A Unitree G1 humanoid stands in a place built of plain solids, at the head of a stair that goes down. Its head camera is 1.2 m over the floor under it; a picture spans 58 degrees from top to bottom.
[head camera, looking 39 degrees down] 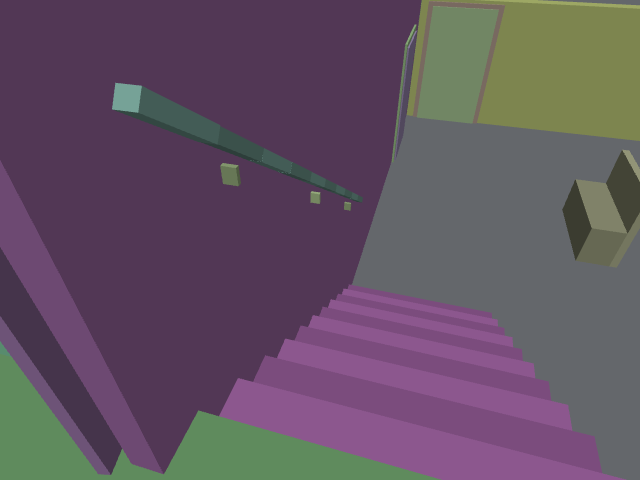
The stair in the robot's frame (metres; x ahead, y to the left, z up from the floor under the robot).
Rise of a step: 0.17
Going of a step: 0.23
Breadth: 1.27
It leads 16 degrees to the right of straight ahead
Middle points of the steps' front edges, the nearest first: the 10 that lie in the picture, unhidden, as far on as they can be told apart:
0.72 -0.32 -0.16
0.94 -0.38 -0.33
1.16 -0.44 -0.50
1.38 -0.50 -0.66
1.60 -0.57 -0.83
1.82 -0.63 -0.99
2.04 -0.69 -1.16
2.26 -0.76 -1.33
2.48 -0.82 -1.49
2.70 -0.88 -1.66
